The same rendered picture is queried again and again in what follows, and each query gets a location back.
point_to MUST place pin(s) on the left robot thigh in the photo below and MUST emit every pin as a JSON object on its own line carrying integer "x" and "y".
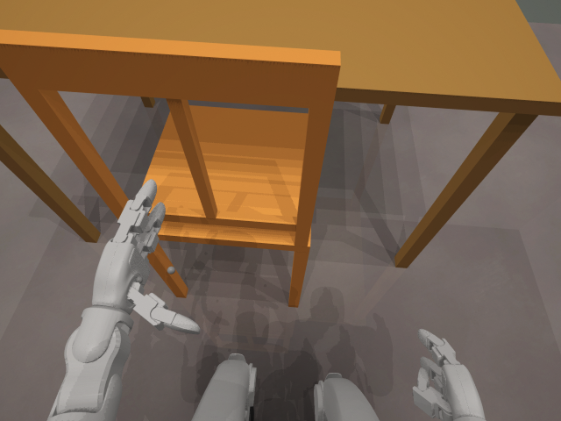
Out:
{"x": 230, "y": 392}

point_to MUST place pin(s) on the left robot forearm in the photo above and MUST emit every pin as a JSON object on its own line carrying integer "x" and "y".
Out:
{"x": 95, "y": 355}

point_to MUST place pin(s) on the chair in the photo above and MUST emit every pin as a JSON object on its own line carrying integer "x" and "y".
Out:
{"x": 228, "y": 177}

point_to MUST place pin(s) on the table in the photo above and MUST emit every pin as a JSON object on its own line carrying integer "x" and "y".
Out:
{"x": 476, "y": 55}

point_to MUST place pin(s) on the robot thigh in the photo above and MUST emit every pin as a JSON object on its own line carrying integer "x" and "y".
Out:
{"x": 230, "y": 392}
{"x": 338, "y": 399}

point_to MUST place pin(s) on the robot left hand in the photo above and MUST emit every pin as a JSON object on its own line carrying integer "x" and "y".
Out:
{"x": 124, "y": 259}

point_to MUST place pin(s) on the robot right hand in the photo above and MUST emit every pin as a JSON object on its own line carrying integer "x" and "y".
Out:
{"x": 455, "y": 394}

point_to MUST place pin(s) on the right robot thigh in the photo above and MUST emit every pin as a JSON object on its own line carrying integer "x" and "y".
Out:
{"x": 338, "y": 399}

